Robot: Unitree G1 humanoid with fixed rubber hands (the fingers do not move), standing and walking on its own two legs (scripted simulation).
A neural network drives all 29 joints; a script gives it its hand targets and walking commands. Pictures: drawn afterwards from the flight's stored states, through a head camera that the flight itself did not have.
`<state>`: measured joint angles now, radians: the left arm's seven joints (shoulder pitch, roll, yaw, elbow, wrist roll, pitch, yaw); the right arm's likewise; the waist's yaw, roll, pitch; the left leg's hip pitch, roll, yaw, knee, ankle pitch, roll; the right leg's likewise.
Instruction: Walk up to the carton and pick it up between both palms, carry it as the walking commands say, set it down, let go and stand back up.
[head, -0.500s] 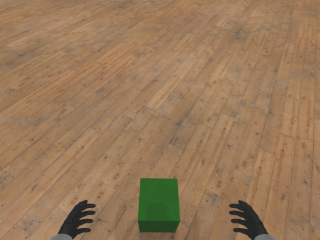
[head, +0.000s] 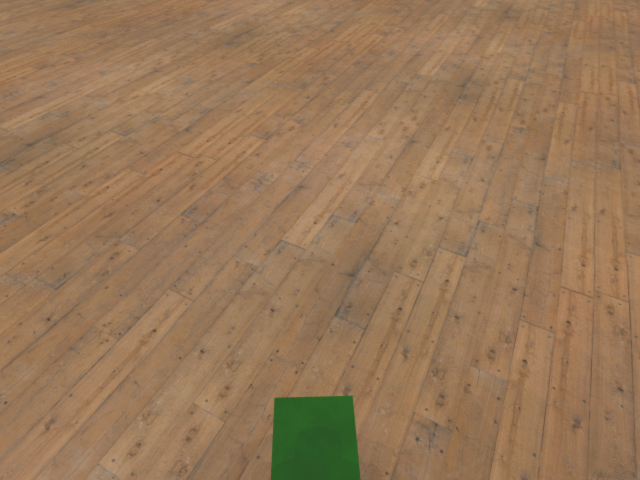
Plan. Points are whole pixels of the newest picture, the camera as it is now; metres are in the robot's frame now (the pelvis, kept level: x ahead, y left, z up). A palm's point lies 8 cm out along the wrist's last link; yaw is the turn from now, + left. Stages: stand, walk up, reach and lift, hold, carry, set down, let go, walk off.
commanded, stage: stand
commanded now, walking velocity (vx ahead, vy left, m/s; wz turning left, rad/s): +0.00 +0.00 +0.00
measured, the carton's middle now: (314, 456) +0.34 +0.01 -0.64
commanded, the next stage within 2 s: none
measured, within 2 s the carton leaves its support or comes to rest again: neither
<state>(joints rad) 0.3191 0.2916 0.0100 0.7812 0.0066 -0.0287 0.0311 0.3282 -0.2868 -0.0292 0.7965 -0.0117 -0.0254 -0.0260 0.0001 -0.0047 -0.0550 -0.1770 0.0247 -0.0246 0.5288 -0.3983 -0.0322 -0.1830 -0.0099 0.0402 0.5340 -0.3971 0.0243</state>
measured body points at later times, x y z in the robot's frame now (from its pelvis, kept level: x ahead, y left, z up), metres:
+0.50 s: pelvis -0.02 +0.00 +0.01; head -0.01 +0.01 +0.46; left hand -0.02 +0.26 -0.14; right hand -0.03 -0.26 -0.14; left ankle -0.08 +0.14 -0.73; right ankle -0.08 -0.13 -0.73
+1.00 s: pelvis -0.04 +0.01 +0.01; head -0.04 +0.02 +0.46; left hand -0.07 +0.25 -0.15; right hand -0.08 -0.23 -0.14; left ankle -0.08 +0.14 -0.73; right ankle -0.08 -0.13 -0.73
